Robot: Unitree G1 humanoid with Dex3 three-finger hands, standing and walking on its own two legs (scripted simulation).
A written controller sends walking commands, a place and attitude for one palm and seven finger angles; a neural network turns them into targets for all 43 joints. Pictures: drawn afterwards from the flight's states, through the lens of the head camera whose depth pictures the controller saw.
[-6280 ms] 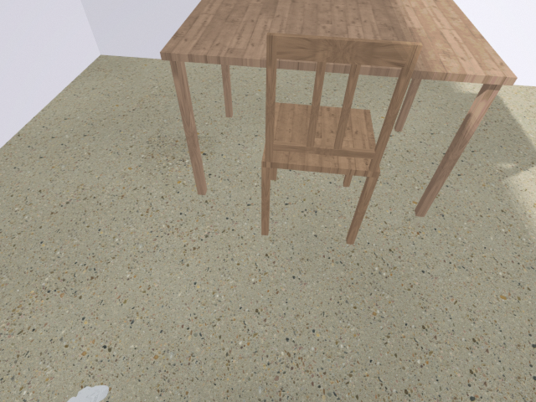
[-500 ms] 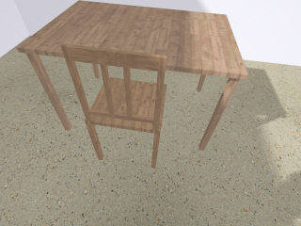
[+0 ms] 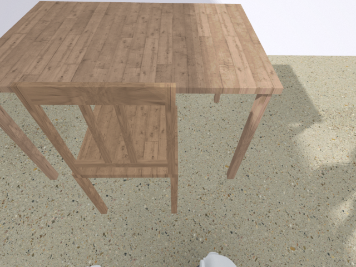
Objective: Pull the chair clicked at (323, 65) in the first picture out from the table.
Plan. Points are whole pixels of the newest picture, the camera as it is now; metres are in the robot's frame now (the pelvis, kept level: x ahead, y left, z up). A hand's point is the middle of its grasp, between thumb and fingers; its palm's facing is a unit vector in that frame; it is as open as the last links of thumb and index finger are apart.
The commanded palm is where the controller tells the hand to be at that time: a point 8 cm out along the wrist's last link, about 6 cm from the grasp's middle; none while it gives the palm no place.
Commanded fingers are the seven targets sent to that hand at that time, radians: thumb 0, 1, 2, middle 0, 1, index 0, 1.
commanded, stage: come to a stop and stand still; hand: left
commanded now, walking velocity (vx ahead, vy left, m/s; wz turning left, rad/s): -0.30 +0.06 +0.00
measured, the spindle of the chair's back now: (98, 136) +0.50 +0.27 -0.08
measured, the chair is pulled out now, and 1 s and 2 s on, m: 0.00 0.00 0.00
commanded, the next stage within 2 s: none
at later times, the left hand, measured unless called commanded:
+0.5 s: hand out of the picture +0.08 +0.22 -0.17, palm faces +0.04 -0.96 -0.26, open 7.3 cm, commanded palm none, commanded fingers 0.00 0.90 0.90 -0.20 -0.30 -0.20 -0.30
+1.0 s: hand out of the picture -0.03 +0.26 -0.17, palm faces -0.01 -0.99 -0.15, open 7.4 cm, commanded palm none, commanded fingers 0.00 0.90 0.90 -0.20 -0.30 -0.20 -0.30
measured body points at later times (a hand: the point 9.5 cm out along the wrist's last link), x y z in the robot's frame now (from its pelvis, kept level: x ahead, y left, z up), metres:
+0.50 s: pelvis +0.01 +0.03 -0.01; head +0.02 +0.03 +0.44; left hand +0.07 +0.28 -0.15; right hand +0.09 -0.22 -0.15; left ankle +0.01 +0.13 -0.73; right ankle +0.11 -0.10 -0.73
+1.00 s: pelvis -0.03 +0.10 +0.00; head -0.03 +0.11 +0.45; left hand -0.03 +0.31 -0.16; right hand -0.03 -0.14 -0.15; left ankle +0.01 +0.13 -0.73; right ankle +0.00 -0.03 -0.73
